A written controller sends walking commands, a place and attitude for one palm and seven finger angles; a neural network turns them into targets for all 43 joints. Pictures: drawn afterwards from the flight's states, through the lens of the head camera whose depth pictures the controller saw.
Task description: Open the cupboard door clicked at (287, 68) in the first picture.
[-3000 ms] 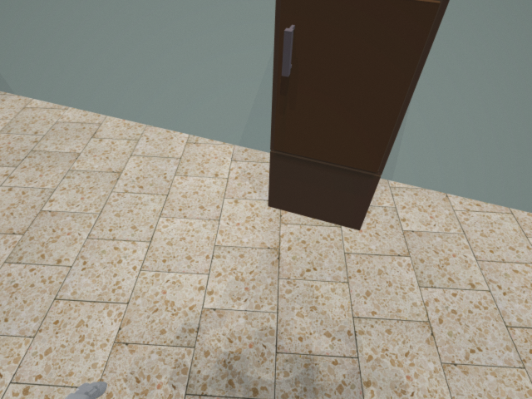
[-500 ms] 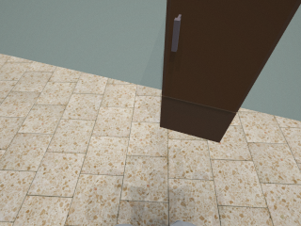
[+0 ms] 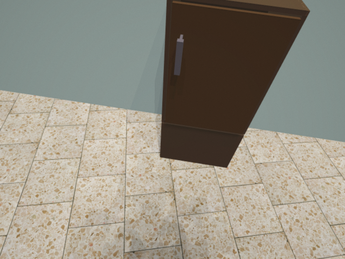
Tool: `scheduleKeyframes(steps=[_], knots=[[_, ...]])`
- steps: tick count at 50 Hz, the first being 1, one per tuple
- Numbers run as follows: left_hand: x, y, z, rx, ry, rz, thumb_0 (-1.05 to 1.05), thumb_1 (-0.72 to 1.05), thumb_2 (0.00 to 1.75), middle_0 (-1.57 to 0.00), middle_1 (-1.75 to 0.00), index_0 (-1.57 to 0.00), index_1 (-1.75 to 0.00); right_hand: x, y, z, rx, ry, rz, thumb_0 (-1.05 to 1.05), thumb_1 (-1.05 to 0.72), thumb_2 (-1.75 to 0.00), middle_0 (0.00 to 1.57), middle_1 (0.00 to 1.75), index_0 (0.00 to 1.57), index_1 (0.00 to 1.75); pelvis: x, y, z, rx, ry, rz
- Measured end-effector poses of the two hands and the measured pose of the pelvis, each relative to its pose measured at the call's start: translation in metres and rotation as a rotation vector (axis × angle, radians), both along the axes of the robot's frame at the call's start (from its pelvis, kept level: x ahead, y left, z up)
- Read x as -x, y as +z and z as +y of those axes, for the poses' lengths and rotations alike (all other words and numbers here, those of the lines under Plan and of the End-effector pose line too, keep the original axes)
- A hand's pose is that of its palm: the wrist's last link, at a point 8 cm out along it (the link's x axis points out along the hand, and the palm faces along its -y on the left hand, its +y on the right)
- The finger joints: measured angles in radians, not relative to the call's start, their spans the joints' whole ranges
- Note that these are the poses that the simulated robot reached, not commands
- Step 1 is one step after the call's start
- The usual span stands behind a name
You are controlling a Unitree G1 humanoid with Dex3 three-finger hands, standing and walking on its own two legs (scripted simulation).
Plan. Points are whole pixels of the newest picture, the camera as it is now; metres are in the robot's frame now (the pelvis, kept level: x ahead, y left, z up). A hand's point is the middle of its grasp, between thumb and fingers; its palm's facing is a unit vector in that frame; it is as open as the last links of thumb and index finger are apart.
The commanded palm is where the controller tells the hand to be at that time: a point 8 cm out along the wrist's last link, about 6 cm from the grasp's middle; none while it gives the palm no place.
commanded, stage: take the last steps up to it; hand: left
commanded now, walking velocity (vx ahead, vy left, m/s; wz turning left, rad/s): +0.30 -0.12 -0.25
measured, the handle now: (179, 55) +0.80 +0.05 +0.05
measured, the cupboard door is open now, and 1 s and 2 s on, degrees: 0 0 0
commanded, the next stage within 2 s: come to a stop and stand still in 0.84 s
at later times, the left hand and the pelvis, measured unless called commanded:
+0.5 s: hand (144, 245) +0.18 +0.08 -0.16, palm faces -0.12 -0.98 -0.18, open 7.4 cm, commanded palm none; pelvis +0.06 -0.07 -0.01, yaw -6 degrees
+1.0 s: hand (143, 255) +0.16 +0.09 -0.18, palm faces -0.01 -0.99 -0.14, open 7.4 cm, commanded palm none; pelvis +0.22 -0.07 -0.01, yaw -6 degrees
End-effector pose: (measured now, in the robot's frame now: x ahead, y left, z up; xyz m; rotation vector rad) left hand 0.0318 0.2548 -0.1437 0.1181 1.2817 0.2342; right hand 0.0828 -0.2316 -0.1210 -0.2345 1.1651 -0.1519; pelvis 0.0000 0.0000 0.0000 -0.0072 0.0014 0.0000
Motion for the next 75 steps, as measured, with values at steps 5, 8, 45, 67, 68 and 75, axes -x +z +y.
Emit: scheduleKeyframes(steps=[5,8,45,67,68,75], knots=[[-0.013,0.005,0.008,0.004,-0.058,0.014,0.01,0.9,0.9,-0.2,-0.3,-0.2,-0.29,0.042,0.0,0.007,-0.004,-0.068,0.079,0.01,-0.9,-0.9,0.21,0.3,0.2,0.3,-0.002,0.006,0.006,0.009,-0.043,0.0],[-0.023,0.007,0.004,0.013,-0.107,0.035,0.01,0.91,0.9,-0.2,-0.3,-0.2,-0.29,0.069,0.0,0.006,-0.012,-0.129,0.116,0.01,-0.91,-0.9,0.21,0.3,0.2,0.3,-0.007,0.008,0.005,0.013,-0.068,0.003],[-0.077,-0.018,-0.121,0.1,-0.039,0.328,0.0,0.91,0.9,-0.2,-0.3,-0.2,-0.29,-0.188,-0.019,-0.078,-0.05,-0.071,-0.056,0.0,-0.91,-0.9,0.2,0.3,0.2,0.3,-0.193,-0.017,-0.077,0.014,-0.097,-0.018],[-0.276,0.011,-0.151,-0.076,-0.178,-0.01,0.01,0.92,0.9,-0.2,-0.3,-0.2,-0.29,-0.161,-0.047,-0.133,-0.116,-0.222,0.154,0.0,-0.91,-0.9,0.21,0.3,0.2,0.3,-0.235,-0.011,-0.135,-0.039,-0.111,-0.042],[-0.276,0.015,-0.155,-0.078,-0.179,-0.015,0.01,0.92,0.9,-0.2,-0.3,-0.2,-0.29,-0.16,-0.047,-0.137,-0.118,-0.221,0.161,0.0,-0.91,-0.9,0.2,0.3,0.2,0.3,-0.233,-0.009,-0.137,-0.042,-0.106,-0.039],[-0.266,0.032,-0.168,-0.08,-0.147,-0.056,0.0,0.9,0.9,-0.2,-0.3,-0.2,-0.3,-0.147,-0.038,-0.154,-0.119,-0.181,0.189,0.0,-0.91,-0.9,0.2,0.3,0.2,0.3,-0.217,0.003,-0.144,-0.063,-0.088,-0.018]])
